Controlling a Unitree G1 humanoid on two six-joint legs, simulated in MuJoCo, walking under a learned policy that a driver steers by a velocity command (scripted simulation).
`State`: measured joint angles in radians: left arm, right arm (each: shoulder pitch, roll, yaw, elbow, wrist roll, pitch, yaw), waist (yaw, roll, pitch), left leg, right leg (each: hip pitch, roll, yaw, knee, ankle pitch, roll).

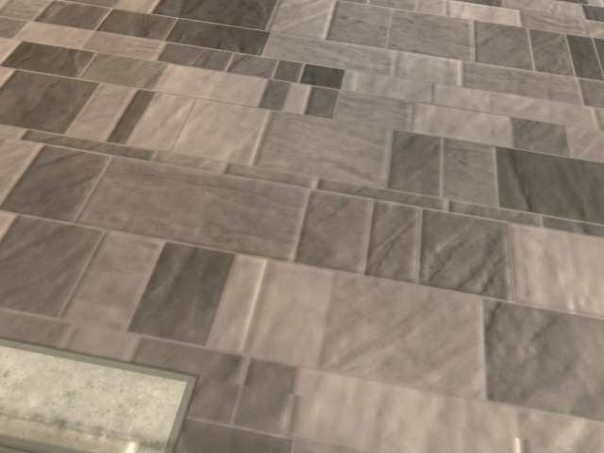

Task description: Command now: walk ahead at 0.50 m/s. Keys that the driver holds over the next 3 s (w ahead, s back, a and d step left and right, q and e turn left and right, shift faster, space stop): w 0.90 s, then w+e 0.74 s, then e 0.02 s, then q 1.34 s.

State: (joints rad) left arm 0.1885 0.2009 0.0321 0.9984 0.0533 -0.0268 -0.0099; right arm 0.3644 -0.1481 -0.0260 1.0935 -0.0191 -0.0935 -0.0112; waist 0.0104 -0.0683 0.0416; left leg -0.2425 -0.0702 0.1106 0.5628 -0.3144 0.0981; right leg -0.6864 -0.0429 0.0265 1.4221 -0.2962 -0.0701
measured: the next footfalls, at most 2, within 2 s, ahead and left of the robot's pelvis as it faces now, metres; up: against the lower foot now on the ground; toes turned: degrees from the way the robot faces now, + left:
right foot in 0.30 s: +0.35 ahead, -0.08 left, +0.00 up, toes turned -3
left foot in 0.78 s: +0.65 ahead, +0.11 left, +0.00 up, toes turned +2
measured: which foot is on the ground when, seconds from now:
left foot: down 0.00-0.30, up 0.32-0.76, down 0.78-1.00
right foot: up 0.00-0.28, down 0.30-0.78, up 0.80-1.00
